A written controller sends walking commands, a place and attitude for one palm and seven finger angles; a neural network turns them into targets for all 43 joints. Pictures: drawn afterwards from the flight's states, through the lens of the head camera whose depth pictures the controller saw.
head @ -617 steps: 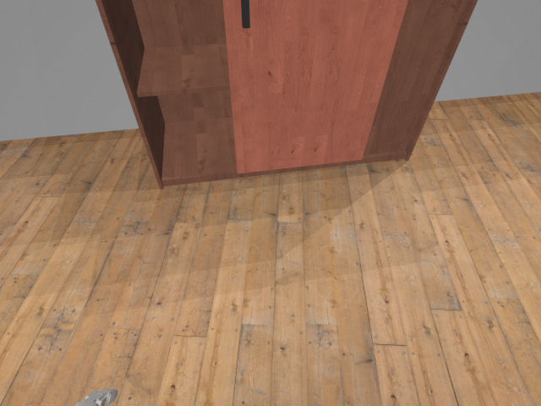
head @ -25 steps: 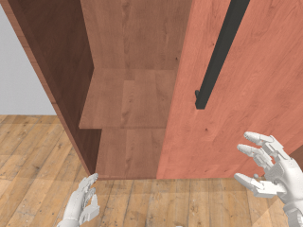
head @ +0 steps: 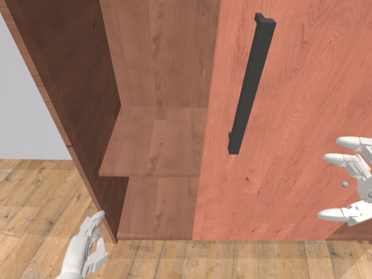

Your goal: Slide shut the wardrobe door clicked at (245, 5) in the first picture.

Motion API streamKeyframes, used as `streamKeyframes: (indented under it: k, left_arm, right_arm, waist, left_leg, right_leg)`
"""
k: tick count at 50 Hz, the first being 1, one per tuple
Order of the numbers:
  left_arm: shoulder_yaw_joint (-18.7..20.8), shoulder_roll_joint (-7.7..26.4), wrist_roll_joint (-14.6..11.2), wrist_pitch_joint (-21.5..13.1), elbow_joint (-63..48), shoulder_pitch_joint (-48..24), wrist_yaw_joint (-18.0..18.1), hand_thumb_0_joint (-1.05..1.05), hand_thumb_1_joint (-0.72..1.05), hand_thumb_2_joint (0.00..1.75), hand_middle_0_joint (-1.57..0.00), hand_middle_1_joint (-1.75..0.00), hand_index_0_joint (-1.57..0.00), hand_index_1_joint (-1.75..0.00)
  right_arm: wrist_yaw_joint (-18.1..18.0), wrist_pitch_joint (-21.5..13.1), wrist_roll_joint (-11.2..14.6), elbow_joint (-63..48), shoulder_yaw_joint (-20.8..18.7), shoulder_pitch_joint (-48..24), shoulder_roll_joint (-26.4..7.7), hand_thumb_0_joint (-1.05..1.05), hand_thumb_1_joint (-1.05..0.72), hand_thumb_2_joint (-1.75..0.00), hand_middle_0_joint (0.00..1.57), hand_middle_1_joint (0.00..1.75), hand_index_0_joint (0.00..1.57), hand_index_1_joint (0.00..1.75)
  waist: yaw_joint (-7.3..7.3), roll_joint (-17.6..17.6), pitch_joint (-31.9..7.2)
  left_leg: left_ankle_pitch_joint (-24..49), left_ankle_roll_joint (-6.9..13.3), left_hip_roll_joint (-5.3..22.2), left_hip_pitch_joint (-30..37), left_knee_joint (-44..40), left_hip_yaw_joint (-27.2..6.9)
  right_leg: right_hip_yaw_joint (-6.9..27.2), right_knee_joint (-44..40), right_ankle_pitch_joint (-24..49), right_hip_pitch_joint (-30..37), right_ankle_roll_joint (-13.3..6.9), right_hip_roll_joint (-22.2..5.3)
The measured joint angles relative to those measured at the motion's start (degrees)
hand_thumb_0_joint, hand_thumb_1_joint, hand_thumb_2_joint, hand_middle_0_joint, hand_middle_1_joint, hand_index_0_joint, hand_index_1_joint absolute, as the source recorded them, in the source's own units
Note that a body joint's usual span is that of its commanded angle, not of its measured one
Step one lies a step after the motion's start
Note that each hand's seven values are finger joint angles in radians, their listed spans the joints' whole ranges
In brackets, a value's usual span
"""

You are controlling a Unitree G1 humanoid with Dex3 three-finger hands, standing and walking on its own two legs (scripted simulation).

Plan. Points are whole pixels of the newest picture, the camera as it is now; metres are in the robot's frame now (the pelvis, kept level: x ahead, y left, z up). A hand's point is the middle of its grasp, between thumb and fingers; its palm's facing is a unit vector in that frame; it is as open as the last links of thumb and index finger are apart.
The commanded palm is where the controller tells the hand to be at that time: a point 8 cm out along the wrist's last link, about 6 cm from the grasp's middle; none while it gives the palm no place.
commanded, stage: raise the hand with hooked fingers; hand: right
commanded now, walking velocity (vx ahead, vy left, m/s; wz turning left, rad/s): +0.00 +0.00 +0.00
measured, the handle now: (244, 94) +0.46 -0.12 +0.20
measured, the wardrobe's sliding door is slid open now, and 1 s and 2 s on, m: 0.39 0.39 0.39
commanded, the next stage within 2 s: move the hooked fingers beside the handle in 0.84 s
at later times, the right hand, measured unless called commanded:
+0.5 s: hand (367, 148) +0.29 -0.30 +0.21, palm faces +0.06 +0.99 -0.10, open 14.0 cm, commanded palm +0.24 -0.33 +0.22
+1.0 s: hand (341, 149) +0.28 -0.25 +0.21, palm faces +0.05 +0.99 -0.09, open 14.0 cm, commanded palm +0.25 -0.30 +0.21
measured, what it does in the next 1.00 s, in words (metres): stands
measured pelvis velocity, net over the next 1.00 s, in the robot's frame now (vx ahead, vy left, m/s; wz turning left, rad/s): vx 0.01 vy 0.02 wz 0.00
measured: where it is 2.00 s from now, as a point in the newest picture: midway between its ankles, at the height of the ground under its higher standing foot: outside the picture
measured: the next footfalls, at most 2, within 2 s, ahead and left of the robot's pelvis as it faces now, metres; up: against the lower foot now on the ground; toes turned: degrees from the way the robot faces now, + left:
none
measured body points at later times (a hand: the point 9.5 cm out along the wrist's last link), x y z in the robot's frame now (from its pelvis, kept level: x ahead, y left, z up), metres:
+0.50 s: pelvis +0.00 -0.01 +0.01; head -0.02 +0.01 +0.46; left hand +0.20 +0.21 -0.06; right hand +0.28 -0.35 +0.22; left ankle -0.02 +0.12 -0.73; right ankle +0.02 -0.12 -0.73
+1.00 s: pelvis +0.01 +0.02 +0.01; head -0.02 +0.05 +0.46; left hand +0.21 +0.25 -0.06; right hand +0.27 -0.30 +0.22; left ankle -0.02 +0.12 -0.73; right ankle +0.02 -0.12 -0.73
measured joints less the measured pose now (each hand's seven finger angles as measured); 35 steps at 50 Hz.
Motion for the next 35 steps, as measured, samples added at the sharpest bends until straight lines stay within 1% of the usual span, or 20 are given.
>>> streamKeyframes:
  k: [4, 7, 9, 11, 14, 18, 22, 25, 28, 32, 35]
  left_arm:
    - [-1.75, -1.22, -0.25, 1.36, -0.47, -1.29, -0.23, 0.02, 0.90, 0.89, -0.20, -0.30, -0.20, -0.30]
    - [-2.79, -1.78, -0.29, 2.49, -0.98, -1.96, -0.43, 0.02, 0.90, 0.89, -0.20, -0.30, -0.21, -0.30]
    - [-3.39, -2.06, -0.16, 3.22, -1.15, -2.22, -0.52, 0.02, 0.90, 0.89, -0.20, -0.30, -0.21, -0.30]
    - [-3.83, -2.23, -0.01, 3.83, -1.13, -2.27, -0.59, 0.02, 0.90, 0.89, -0.20, -0.30, -0.21, -0.30]
    - [-4.17, -2.29, 0.12, 4.60, -0.81, -2.02, -0.61, 0.02, 0.90, 0.89, -0.20, -0.30, -0.21, -0.30]
    - [-4.13, -1.76, -0.22, 5.70, -0.19, -1.66, -0.50, 0.02, 0.90, 0.89, -0.20, -0.30, -0.21, -0.30]
    - [-3.56, -0.59, -0.83, 6.90, -0.29, -1.51, -0.80, 0.02, 0.90, 0.89, -0.20, -0.30, -0.21, -0.30]
    - [-2.91, 0.40, -1.23, 7.83, -0.97, -1.48, -1.28, 0.02, 0.90, 0.89, -0.20, -0.30, -0.21, -0.30]
    - [-2.23, 1.01, -1.20, 8.35, -1.64, -1.29, -1.55, 0.02, 0.90, 0.89, -0.20, -0.30, -0.21, -0.30]
    - [-1.80, 0.89, -0.72, 8.15, -1.63, -0.75, -1.45, 0.02, 0.90, 0.89, -0.20, -0.30, -0.21, -0.30]
    - [-1.66, 0.56, -0.58, 7.85, -1.24, -0.38, -1.21, 0.02, 0.90, 0.89, -0.20, -0.30, -0.20, -0.30]
  right_arm:
    - [1.44, 4.71, -0.49, 2.58, -0.53, -4.80, -1.55, -0.01, 0.44, -0.33, 0.30, 1.16, 0.30, 1.16]
    - [2.61, 8.28, -1.18, 3.34, -0.09, -6.88, -2.35, -0.01, 0.47, -0.32, 0.30, 1.18, 0.30, 1.18]
    - [3.13, 9.94, -1.49, 3.09, -0.18, -7.73, -2.75, -0.01, 0.48, -0.31, 0.30, 1.18, 0.30, 1.19]
    - [3.35, 10.78, -1.59, 2.62, -0.76, -8.60, -3.13, -0.01, 0.49, -0.31, 0.30, 1.19, 0.30, 1.19]
    - [3.47, 11.17, -1.55, 2.36, -2.27, -10.62, -3.89, -0.01, 0.50, -0.30, 0.30, 1.20, 0.30, 1.20]
    - [4.11, 12.59, -1.76, 4.74, -3.93, -15.06, -5.87, -0.02, 0.50, -0.30, 0.30, 1.20, 0.30, 1.20]
    - [5.65, 15.46, -1.92, 8.87, -4.03, -18.03, -7.99, -0.01, 0.51, -0.30, 0.30, 1.20, 0.30, 1.20]
    - [6.75, 17.34, -1.89, 9.88, -3.43, -16.86, -8.13, -0.01, 0.51, -0.30, 0.30, 1.20, 0.30, 1.20]
    - [6.72, 17.37, -1.68, 7.66, -3.05, -13.97, -6.47, -0.01, 0.51, -0.30, 0.30, 1.20, 0.30, 1.20]
    - [5.03, 14.74, -1.20, 3.15, -3.74, -11.01, -4.08, -0.02, 0.50, -0.30, 0.30, 1.20, 0.30, 1.20]
    - [3.80, 13.29, -1.19, 2.60, -4.76, -11.37, -3.82, -0.02, 0.50, -0.30, 0.30, 1.20, 0.30, 1.20]
  waist:
    - [-0.89, -0.62, 0.14]
    - [-1.24, -0.99, 0.56]
    - [-1.36, -1.01, 0.84]
    - [-1.47, -0.94, 0.99]
    - [-1.62, -0.76, 0.94]
    - [-1.66, -0.73, 0.62]
    - [-1.11, -1.16, 0.23]
    - [-0.45, -1.56, 0.14]
    - [-0.01, -1.60, 0.38]
    - [0.07, -1.03, 0.38]
    - [-0.14, -0.83, 0.00]
  left_leg:
    - [0.98, -0.49, 0.58, 1.29, -1.85, 0.12]
    - [1.66, -0.75, 0.96, 1.75, -2.96, 0.23]
    - [2.04, -0.85, 1.10, 2.03, -3.64, 0.24]
    - [2.38, -0.87, 1.12, 2.46, -4.36, 0.27]
    - [2.75, -0.83, 1.09, 3.33, -5.38, 0.36]
    - [3.09, -0.72, 1.02, 4.39, -6.53, 0.62]
    - [3.34, -0.59, 1.00, 4.28, -7.01, 0.76]
    - [3.40, -0.46, 0.87, 3.61, -6.90, 0.56]
    - [3.32, -0.24, 0.63, 3.33, -6.68, 0.22]
    - [3.10, 0.23, 0.03, 4.04, -6.83, 0.02]
    - [2.89, 0.64, -0.40, 4.86, -7.04, 0.21]
  right_leg:
    - [0.04, -1.67, 0.95, 1.10, -0.49, 0.66]
    - [0.09, -2.80, 1.67, 1.49, -0.79, 1.10]
    - [0.08, -3.50, 2.09, 1.76, -0.91, 1.27]
    - [0.09, -4.08, 2.36, 2.12, -0.94, 1.32]
    - [0.17, -4.93, 2.64, 2.88, -0.89, 1.33]
    - [0.42, -5.93, 2.98, 3.80, -0.76, 1.33]
    - [0.56, -6.73, 3.46, 3.80, -0.63, 1.34]
    - [0.37, -7.01, 3.67, 3.42, -0.51, 1.19]
    - [0.07, -7.16, 3.64, 3.46, -0.32, 0.91]
    - [-0.07, -7.38, 3.38, 4.35, 0.14, 0.32]
    - [0.15, -7.51, 3.19, 5.10, 0.57, -0.08]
